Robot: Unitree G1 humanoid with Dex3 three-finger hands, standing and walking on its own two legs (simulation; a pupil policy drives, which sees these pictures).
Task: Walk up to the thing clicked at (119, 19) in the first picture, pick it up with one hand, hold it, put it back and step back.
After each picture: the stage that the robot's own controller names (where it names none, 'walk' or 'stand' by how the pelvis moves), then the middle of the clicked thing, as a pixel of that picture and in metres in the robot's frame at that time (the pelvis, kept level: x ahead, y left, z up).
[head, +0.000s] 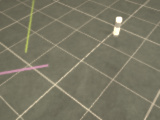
stand; (117, 27) +1.66 -0.46 -0.65
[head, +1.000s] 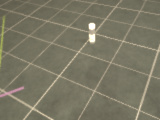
walk; (92, 33) +1.57 -0.03 -0.62
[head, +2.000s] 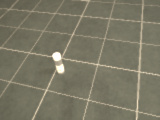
walk; (59, 63) +1.00 +0.29 -0.65
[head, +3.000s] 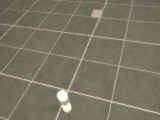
walk; (65, 102) +0.62 +0.23 -0.65
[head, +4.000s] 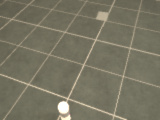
stand; (64, 113) +0.50 +0.16 -0.63
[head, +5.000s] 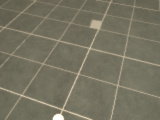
stand; out of the picture +0.45 +0.16 -0.65
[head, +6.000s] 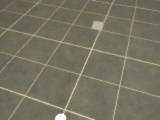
stand; out of the picture +0.46 +0.16 -0.66
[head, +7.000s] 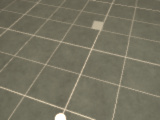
stand; out of the picture +0.46 +0.16 -0.66
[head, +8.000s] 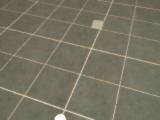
stand; out of the picture +0.45 +0.16 -0.66
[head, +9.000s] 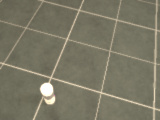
go down; (48, 95) +0.48 +0.18 -0.55
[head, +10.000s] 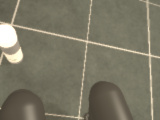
go down; (10, 47) +0.51 +0.24 -0.25
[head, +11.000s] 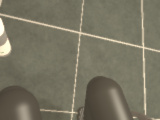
close in; out of the picture +0.51 +0.26 -0.23
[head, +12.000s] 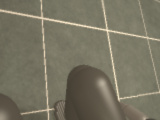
close; out of the picture +0.49 +0.30 -0.16
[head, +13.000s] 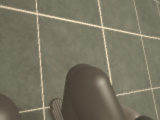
lift; out of the picture +0.47 +0.30 -0.16
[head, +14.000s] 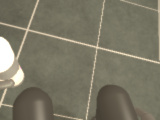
lift; (5, 68) +0.36 +0.24 -0.03
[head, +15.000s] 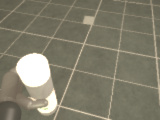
hold; (41, 90) +0.31 +0.13 +0.08
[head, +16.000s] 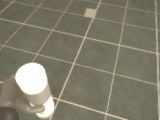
hold; (39, 95) +0.31 +0.15 +0.03
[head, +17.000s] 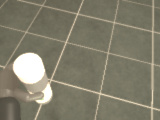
crouch; (37, 83) +0.35 +0.15 -0.01
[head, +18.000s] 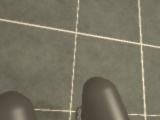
lower; out of the picture +0.51 +0.24 -0.05
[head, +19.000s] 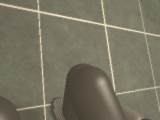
lower; out of the picture +0.46 +0.31 -0.16
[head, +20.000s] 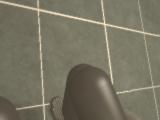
lower; out of the picture +0.46 +0.31 -0.17
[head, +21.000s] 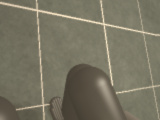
lower; out of the picture +0.46 +0.31 -0.17
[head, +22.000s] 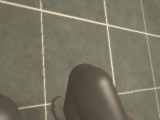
lower; out of the picture +0.46 +0.30 -0.17
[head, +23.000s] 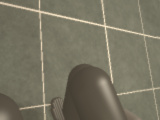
open; out of the picture +0.46 +0.29 -0.17
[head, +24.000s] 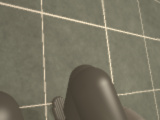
stand; out of the picture +0.46 +0.29 -0.18
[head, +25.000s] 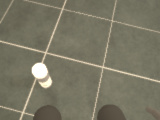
walk; (43, 77) +0.48 +0.20 -0.41
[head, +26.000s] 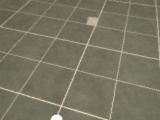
stand; out of the picture +0.44 +0.16 -0.60
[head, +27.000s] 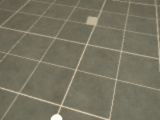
stand; out of the picture +0.44 +0.17 -0.60
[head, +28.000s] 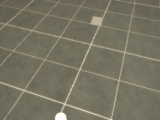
stand; out of the picture +0.44 +0.15 -0.64
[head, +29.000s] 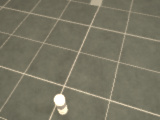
walk; (61, 105) +0.49 +0.17 -0.63
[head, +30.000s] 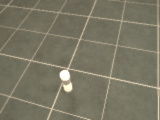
walk; (66, 82) +0.70 +0.20 -0.63
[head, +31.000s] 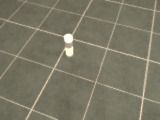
walk; (69, 46) +1.03 +0.13 -0.62
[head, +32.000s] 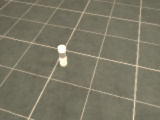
stand; (62, 56) +1.09 +0.19 -0.65
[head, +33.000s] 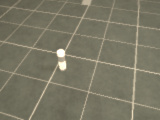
stand; (61, 60) +1.11 +0.19 -0.66
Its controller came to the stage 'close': yes
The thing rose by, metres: 0.68
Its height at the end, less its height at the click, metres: +0.00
